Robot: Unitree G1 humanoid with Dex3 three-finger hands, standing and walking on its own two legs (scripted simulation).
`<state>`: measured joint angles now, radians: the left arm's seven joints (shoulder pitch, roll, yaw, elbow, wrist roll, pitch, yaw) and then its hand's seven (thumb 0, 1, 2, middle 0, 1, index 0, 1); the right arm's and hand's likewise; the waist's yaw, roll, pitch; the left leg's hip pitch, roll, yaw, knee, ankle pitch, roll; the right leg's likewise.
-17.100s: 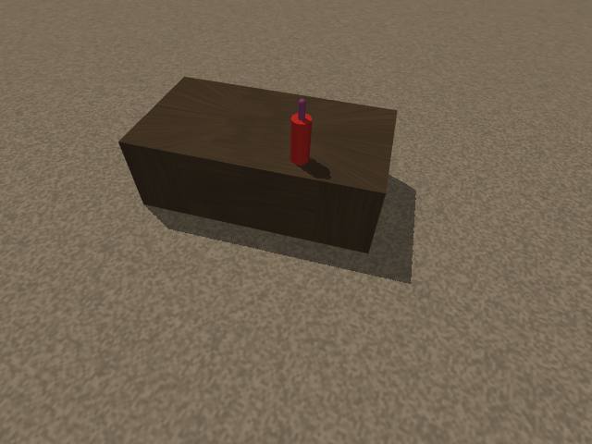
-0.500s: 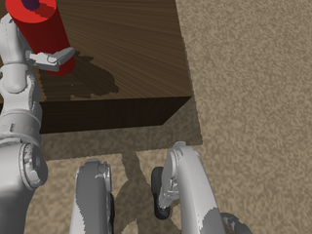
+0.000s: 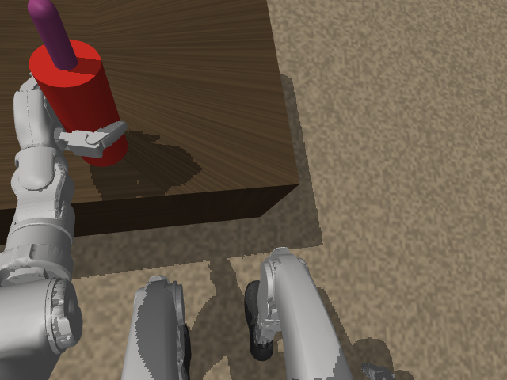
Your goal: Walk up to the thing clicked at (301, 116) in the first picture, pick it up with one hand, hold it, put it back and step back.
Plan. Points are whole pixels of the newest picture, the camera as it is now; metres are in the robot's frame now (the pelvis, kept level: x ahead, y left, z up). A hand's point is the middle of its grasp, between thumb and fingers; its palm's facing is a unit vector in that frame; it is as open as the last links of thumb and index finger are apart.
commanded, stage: settle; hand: left
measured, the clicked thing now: (80, 94) +0.53 +0.17 -0.01
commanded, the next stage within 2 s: lift in 0.20 s
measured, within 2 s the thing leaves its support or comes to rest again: neither
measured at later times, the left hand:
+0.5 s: hand (88, 89) +0.53 +0.16 +0.00, palm faces +0.07 -1.00 -0.04, open 10.2 cm
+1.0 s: hand (42, 88) +0.45 +0.16 +0.11, palm faces +0.12 -0.99 -0.04, open 10.3 cm
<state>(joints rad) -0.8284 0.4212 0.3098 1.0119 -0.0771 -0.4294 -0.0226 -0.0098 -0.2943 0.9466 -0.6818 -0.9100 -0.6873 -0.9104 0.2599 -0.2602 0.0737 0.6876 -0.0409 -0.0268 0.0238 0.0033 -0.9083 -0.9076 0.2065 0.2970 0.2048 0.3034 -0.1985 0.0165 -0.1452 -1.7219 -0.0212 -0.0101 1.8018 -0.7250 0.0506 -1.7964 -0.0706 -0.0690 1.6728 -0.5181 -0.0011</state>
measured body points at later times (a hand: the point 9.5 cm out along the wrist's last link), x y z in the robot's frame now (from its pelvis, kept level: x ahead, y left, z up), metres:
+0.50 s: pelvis +0.02 -0.01 +0.03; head +0.23 +0.01 +0.42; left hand +0.52 +0.21 +0.00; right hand +0.05 -0.27 -0.09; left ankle +0.03 +0.09 -0.49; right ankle +0.10 -0.13 -0.49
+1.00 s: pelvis +0.02 -0.01 +0.11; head +0.16 +0.01 +0.54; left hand +0.44 +0.21 +0.12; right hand +0.10 -0.27 -0.02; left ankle +0.03 +0.09 -0.49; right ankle +0.10 -0.13 -0.49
